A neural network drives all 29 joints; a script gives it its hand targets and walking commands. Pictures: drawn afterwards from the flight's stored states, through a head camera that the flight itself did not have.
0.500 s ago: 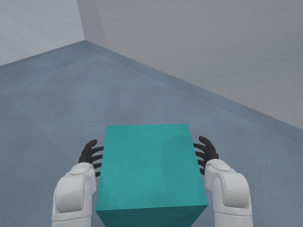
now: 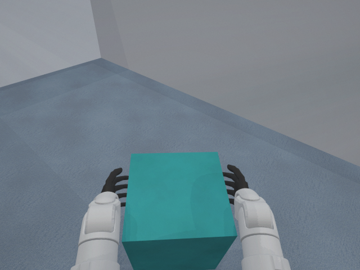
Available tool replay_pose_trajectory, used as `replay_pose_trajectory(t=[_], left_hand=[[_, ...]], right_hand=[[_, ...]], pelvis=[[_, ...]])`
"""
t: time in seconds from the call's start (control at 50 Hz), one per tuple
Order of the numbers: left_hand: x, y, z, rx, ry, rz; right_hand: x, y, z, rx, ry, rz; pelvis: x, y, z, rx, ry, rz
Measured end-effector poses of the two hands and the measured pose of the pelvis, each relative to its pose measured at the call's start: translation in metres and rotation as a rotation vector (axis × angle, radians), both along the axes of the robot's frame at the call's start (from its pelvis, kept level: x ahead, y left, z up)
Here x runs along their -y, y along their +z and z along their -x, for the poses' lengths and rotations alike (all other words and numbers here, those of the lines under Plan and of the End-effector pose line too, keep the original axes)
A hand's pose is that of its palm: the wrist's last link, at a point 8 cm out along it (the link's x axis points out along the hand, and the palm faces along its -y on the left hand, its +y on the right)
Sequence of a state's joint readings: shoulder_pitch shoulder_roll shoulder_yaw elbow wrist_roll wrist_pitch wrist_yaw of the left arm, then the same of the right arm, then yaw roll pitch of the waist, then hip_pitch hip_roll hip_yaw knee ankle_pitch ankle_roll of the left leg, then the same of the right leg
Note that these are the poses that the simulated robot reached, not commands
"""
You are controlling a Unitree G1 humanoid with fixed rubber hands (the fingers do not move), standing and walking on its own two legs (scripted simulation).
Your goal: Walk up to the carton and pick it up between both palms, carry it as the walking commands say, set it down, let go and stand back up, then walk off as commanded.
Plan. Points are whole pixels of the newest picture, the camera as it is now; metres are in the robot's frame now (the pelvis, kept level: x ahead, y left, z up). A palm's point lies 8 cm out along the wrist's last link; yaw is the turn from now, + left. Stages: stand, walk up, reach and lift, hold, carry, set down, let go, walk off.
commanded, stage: set down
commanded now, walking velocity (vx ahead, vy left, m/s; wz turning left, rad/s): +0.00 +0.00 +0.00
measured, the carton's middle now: (175, 214) +0.30 +0.00 -0.03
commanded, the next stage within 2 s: none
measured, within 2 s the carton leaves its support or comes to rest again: neither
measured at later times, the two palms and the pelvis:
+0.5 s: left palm (112, 212) +0.31 +0.16 -0.03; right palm (228, 206) +0.31 -0.14 -0.02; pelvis +0.00 +0.00 -0.01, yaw +0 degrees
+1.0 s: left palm (117, 221) +0.33 +0.16 -0.12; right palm (220, 219) +0.33 -0.14 -0.11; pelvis -0.03 +0.01 -0.06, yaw -1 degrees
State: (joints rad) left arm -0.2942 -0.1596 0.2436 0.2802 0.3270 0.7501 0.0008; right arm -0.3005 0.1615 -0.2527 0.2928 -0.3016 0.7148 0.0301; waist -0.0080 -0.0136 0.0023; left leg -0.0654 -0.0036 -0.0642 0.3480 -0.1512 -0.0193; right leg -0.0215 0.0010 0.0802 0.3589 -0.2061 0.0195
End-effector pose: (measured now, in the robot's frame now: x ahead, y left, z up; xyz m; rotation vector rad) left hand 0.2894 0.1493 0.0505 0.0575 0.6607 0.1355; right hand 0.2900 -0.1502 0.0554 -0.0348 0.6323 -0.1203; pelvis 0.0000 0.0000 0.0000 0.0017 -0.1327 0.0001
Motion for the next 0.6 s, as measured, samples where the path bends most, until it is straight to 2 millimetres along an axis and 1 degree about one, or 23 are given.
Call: replay_pose_trajectory(t=[0.14,0.28,0.6], left_hand=[[0.000,-0.022,-0.003,-0.054,-0.013,0.016],[-0.005,-0.044,-0.007,-0.071,-0.003,0.018],[-0.010,-0.094,-0.021,-0.071,0.037,0.022]], right_hand=[[0.001,-0.023,-0.001,-0.059,0.005,0.008],[-0.004,-0.044,-0.009,-0.082,0.017,0.009],[-0.010,-0.095,-0.026,-0.090,0.005,-0.008]], pelvis=[[-0.001,0.000,-0.003,-0.040,-0.010,-0.003],[-0.002,-0.003,-0.004,-0.106,-0.009,-0.001],[-0.003,-0.018,0.002,-0.300,-0.005,0.009]])
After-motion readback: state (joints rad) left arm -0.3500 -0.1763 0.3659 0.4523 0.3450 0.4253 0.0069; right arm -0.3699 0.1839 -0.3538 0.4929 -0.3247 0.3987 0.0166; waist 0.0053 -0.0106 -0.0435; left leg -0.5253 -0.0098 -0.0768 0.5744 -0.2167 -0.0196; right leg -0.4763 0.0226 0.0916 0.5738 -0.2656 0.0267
